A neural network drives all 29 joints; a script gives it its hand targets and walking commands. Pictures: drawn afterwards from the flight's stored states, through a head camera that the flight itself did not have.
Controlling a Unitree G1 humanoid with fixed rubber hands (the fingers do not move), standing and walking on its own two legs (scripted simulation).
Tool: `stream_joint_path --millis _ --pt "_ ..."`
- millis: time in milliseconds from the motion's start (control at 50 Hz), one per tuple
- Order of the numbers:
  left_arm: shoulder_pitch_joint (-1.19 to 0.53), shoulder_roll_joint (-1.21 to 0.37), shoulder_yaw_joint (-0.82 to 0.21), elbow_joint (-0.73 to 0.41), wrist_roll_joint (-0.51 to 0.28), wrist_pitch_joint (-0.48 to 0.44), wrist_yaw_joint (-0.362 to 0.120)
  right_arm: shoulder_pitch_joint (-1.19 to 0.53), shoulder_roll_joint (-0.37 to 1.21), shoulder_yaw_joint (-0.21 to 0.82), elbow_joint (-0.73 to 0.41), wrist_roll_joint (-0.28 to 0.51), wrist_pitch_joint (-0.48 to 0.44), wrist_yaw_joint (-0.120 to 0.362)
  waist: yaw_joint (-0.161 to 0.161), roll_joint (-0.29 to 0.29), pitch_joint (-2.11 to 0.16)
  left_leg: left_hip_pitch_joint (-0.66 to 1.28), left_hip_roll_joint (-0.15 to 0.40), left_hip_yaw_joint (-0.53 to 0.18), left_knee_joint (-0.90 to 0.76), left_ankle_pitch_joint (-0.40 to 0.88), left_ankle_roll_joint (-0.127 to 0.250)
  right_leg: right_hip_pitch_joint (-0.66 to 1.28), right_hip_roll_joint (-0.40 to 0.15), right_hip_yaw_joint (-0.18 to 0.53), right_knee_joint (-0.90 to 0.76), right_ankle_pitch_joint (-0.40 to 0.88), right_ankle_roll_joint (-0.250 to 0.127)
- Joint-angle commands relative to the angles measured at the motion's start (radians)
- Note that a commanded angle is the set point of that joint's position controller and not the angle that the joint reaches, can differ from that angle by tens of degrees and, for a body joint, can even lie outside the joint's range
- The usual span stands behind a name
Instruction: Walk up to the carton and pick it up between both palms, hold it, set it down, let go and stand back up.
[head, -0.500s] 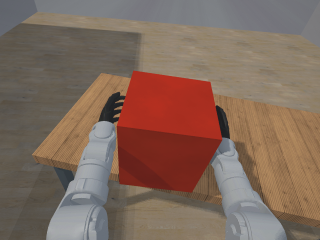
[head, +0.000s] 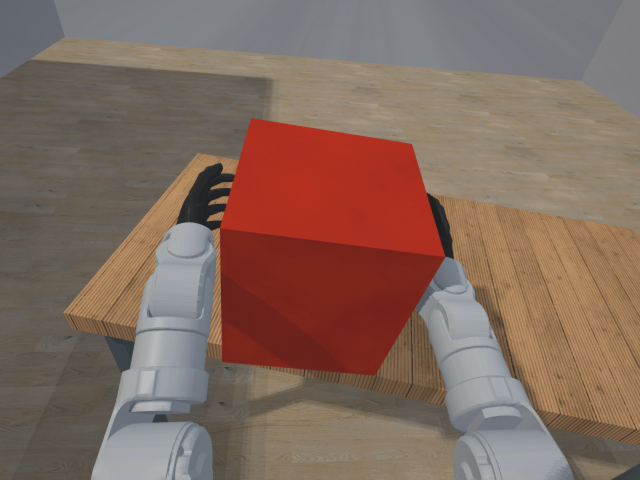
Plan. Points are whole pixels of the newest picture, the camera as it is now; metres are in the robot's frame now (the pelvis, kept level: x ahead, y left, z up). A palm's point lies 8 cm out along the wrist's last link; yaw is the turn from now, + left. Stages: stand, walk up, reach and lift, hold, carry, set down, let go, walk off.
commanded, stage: reach and lift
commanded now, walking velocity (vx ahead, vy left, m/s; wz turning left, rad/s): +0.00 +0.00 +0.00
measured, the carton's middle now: (316, 253) +0.38 -0.01 +0.12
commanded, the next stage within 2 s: hold in 1.08 s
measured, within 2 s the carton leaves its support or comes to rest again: neither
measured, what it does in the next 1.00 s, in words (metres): stands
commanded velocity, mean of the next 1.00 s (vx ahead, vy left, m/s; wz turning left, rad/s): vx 0.00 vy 0.00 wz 0.00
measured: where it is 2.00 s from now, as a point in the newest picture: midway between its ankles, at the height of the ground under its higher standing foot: outside the picture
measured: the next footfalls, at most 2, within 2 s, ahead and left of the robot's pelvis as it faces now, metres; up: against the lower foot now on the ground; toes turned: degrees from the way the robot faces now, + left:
none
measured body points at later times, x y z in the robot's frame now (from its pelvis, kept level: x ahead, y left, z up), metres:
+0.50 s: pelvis -0.01 -0.01 +0.00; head -0.04 +0.02 +0.45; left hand +0.38 +0.14 +0.18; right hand +0.37 -0.17 +0.16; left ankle +0.02 +0.09 -0.75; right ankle +0.02 -0.10 -0.75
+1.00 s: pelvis -0.01 -0.01 +0.00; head -0.04 +0.02 +0.45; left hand +0.38 +0.14 +0.20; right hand +0.37 -0.17 +0.17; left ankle +0.02 +0.09 -0.75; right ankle +0.02 -0.10 -0.75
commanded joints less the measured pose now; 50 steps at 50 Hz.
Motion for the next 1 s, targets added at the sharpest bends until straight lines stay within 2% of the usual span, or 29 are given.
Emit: stream_joint_path --millis 0,100,220,240,340,560,720,920,980 --pt "-0.568 -0.553 -0.388 -0.127 -0.102 -0.01 -0.13 -0.893 0.47 0.368 -0.357 0.047 -0.081 0.12 -0.005 0.065 -0.42 0.147 0.021 -0.043 -0.018 0.243 -0.043 0.087 0.017 0.018 0.003 0.165 0.054" --pt "-0.57 -0.552 -0.386 -0.143 -0.094 0.026 -0.131 -0.9 0.458 0.356 -0.35 0.056 -0.06 0.125 -0.013 0.082 -0.409 0.169 0.027 -0.04 -0.018 0.237 -0.048 0.062 0.022 0.01 0.0 0.126 0.046" --pt "-0.596 -0.549 -0.378 -0.145 -0.098 0.042 -0.133 -0.928 0.477 0.351 -0.356 0.053 -0.05 0.126 -0.015 0.073 -0.418 0.161 0.023 -0.033 -0.023 0.204 -0.039 0.075 0.019 0.012 0.003 0.126 0.048" --pt "-0.548 -0.537 -0.333 -0.148 -0.07 0.061 -0.132 -0.886 0.459 0.36 -0.317 0.066 -0.032 0.12 0.006 0.058 -0.376 0.177 0.028 -0.028 -0.014 0.245 -0.03 0.087 0.033 0.015 -0.004 0.125 0.041" --pt "-0.61 -0.533 -0.358 -0.176 -0.096 0.074 -0.146 -0.956 0.482 0.37 -0.39 0.078 -0.027 0.109 -0.007 0.062 -0.429 0.143 0.011 -0.017 -0.005 0.219 -0.026 0.113 0.025 0.019 0.004 0.145 0.05" --pt "-0.627 -0.515 -0.342 -0.167 -0.097 0.082 -0.154 -0.959 0.496 0.374 -0.375 0.079 -0.004 0.098 -0.011 0.059 -0.431 0.113 -0.001 -0.016 -0.014 0.181 -0.017 0.147 0.016 0.028 0.015 0.179 0.064" --pt "-0.631 -0.511 -0.339 -0.181 -0.095 0.09 -0.163 -0.96 0.499 0.393 -0.383 0.102 0.011 0.087 -0.017 0.06 -0.434 0.118 -0.005 -0.019 -0.007 0.214 -0.023 0.165 0.019 0.027 0.02 0.222 0.069" --pt "-0.648 -0.522 -0.359 -0.203 -0.102 0.101 -0.157 -0.975 0.491 0.399 -0.397 0.119 0.022 0.086 -0.023 0.073 -0.435 0.15 0.003 -0.024 0.004 0.252 -0.034 0.136 0.028 0.02 0.014 0.196 0.061" --pt "-0.664 -0.542 -0.412 -0.229 -0.133 0.094 -0.144 -1.001 0.493 0.405 -0.439 0.128 0.005 0.093 -0.032 0.099 -0.482 0.189 0.011 -0.039 0.017 0.301 -0.049 0.104 0.029 0.021 0.018 0.2 0.054"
